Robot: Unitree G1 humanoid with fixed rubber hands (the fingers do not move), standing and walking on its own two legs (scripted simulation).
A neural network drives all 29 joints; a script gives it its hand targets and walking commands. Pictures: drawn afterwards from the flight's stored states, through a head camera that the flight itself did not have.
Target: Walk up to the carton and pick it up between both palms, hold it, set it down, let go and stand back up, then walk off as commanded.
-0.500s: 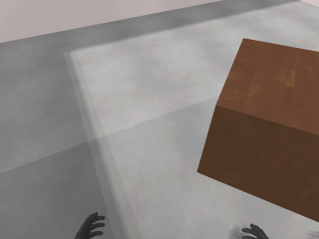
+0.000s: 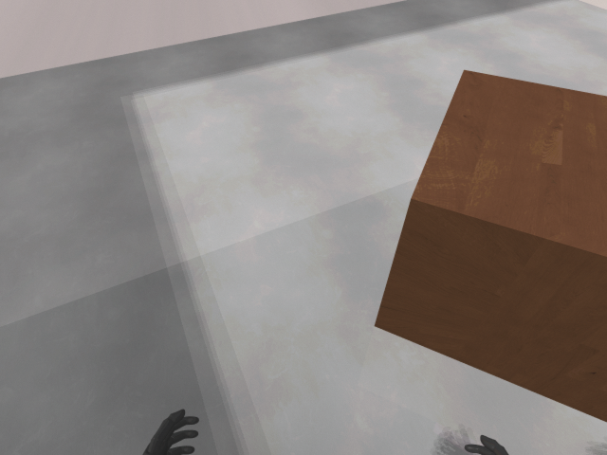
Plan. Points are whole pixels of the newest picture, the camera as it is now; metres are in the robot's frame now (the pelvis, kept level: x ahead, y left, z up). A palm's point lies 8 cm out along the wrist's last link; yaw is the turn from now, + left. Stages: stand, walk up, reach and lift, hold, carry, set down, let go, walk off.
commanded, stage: stand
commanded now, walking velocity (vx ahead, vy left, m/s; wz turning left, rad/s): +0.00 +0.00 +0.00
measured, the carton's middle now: out of the picture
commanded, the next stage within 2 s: walk up in 1.66 s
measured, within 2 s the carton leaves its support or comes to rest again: neither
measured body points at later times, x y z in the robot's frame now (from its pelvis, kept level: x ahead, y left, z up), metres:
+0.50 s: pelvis -0.01 +0.00 +0.00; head +0.01 +0.00 +0.45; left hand +0.12 +0.24 -0.11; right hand +0.10 -0.24 -0.12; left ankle -0.01 +0.12 -0.72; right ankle +0.00 -0.12 -0.72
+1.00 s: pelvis -0.03 +0.00 +0.00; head -0.03 +0.00 +0.45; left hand +0.10 +0.24 -0.12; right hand +0.08 -0.25 -0.13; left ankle -0.01 +0.12 -0.72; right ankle +0.00 -0.12 -0.72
